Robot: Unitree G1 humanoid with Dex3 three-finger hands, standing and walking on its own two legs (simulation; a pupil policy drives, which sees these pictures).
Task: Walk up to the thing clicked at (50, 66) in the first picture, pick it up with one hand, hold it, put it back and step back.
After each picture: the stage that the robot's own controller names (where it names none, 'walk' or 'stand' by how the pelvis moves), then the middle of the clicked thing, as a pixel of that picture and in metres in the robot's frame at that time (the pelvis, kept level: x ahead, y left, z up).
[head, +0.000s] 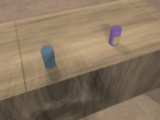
stand; (48, 57) +0.62 +0.19 -0.11
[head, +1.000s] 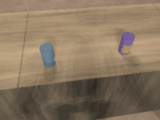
rise first; (48, 55) +0.58 +0.21 -0.09
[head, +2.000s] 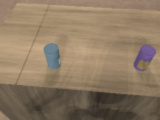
rise first; (52, 56) +0.54 +0.16 -0.07
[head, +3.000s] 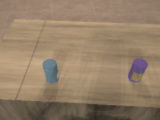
stand; (51, 71) +0.52 +0.17 -0.11
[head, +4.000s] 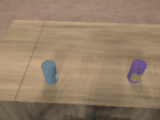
stand; (50, 72) +0.52 +0.17 -0.12
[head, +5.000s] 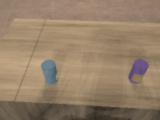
stand; (50, 72) +0.51 +0.17 -0.12
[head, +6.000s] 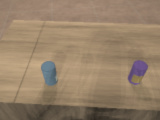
stand; (49, 73) +0.50 +0.17 -0.12
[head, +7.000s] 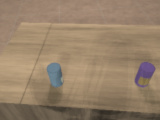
rise first; (55, 75) +0.50 +0.17 -0.11
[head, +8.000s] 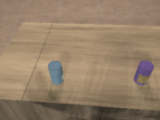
go down; (56, 72) +0.52 +0.17 -0.11
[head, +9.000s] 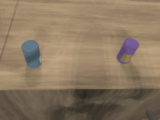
go down; (32, 54) +0.53 +0.16 -0.07
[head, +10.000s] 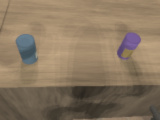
go down; (27, 50) +0.53 +0.16 -0.04
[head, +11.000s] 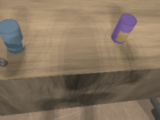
close in; (12, 37) +0.54 +0.18 -0.01
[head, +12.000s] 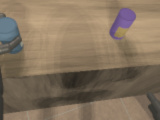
close; (10, 36) +0.53 +0.16 +0.00
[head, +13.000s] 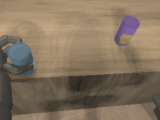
lift; (23, 60) +0.44 +0.15 -0.01
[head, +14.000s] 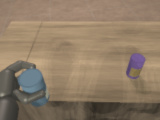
lift; (35, 88) +0.31 +0.15 +0.09
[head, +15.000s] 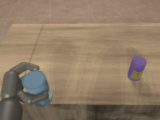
hold; (38, 89) +0.31 +0.15 +0.08
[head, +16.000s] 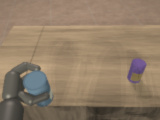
hold; (39, 89) +0.31 +0.15 +0.08
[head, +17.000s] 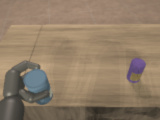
crouch; (39, 87) +0.32 +0.15 +0.07
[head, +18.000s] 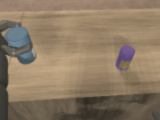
crouch; (22, 46) +0.46 +0.17 +0.11
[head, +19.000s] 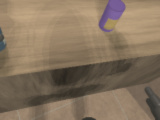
lower; out of the picture +0.53 +0.18 +0.01
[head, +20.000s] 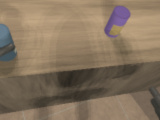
lower; (2, 43) +0.50 +0.17 +0.00
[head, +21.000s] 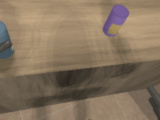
lower; out of the picture +0.51 +0.17 +0.00
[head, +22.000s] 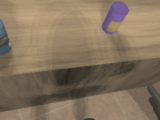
lower; out of the picture +0.52 +0.17 +0.01
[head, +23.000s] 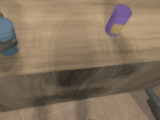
loosen; (5, 38) +0.51 +0.16 +0.00
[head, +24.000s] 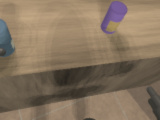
withdraw; out of the picture +0.51 +0.16 +0.01
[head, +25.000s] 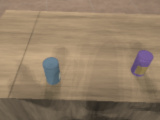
sink last; (52, 71) +0.47 +0.14 -0.06
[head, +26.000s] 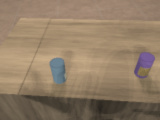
stand; (58, 71) +0.50 +0.14 -0.06
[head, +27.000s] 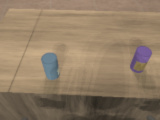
stand; (51, 66) +0.49 +0.15 -0.05
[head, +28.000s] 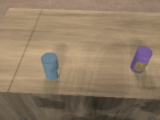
stand; (51, 66) +0.49 +0.15 -0.05
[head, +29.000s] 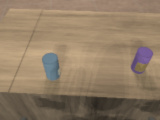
stand; (51, 67) +0.49 +0.15 -0.05
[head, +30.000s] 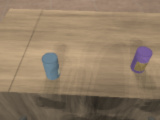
stand; (51, 66) +0.49 +0.15 -0.05
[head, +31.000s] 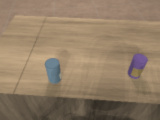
stand; (53, 71) +0.50 +0.15 -0.09
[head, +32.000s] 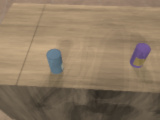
walk; (55, 61) +0.52 +0.14 -0.10
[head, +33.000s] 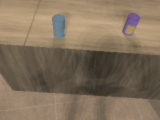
walk; (59, 26) +0.73 +0.13 -0.10
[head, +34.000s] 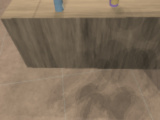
walk; (58, 2) +1.07 +0.22 -0.09
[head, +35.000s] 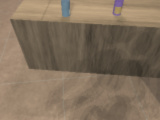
stand; (65, 8) +1.12 +0.14 -0.11
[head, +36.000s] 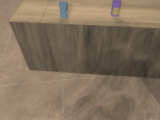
stand; (63, 9) +1.13 +0.14 -0.12
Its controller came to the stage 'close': yes
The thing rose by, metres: 0.20
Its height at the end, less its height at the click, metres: +0.00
